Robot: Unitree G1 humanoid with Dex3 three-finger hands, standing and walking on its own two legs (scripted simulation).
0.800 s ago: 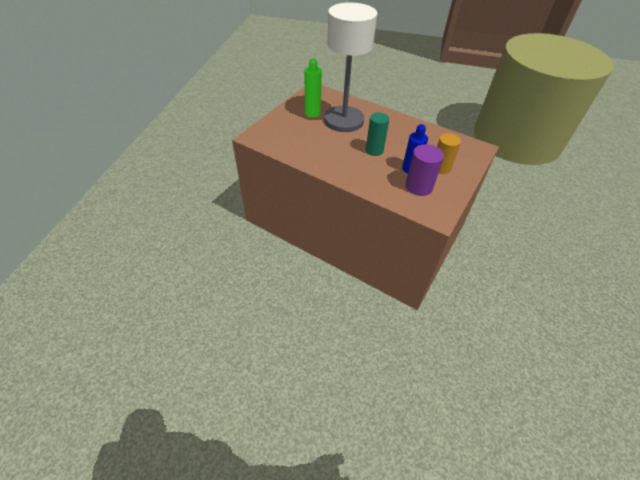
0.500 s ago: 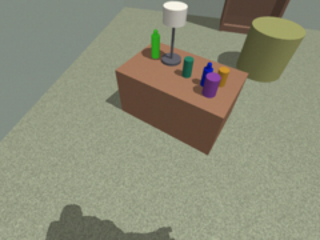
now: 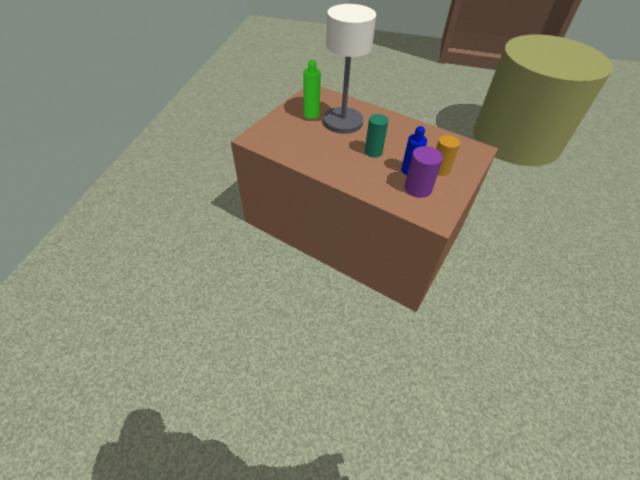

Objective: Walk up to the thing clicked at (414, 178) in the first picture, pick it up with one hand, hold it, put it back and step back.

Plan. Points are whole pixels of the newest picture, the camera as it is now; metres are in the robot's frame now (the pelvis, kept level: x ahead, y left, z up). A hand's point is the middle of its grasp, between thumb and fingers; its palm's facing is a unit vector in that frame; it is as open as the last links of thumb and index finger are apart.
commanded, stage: stand
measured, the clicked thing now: (422, 172) +0.97 -0.34 -0.30
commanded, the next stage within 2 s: walk up in 0.32 s
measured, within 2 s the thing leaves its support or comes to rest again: neither
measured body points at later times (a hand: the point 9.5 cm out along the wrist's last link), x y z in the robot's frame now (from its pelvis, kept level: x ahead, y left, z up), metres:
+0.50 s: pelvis +0.02 +0.03 -0.01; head +0.04 +0.02 +0.44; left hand +0.06 +0.34 -0.13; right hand +0.09 -0.30 -0.12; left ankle +0.03 +0.15 -0.72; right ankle -0.01 -0.11 -0.75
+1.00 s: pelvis +0.17 +0.06 -0.03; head +0.18 +0.03 +0.42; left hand +0.34 +0.37 -0.11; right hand +0.12 -0.25 -0.16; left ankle +0.12 +0.19 -0.75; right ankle +0.23 -0.07 -0.75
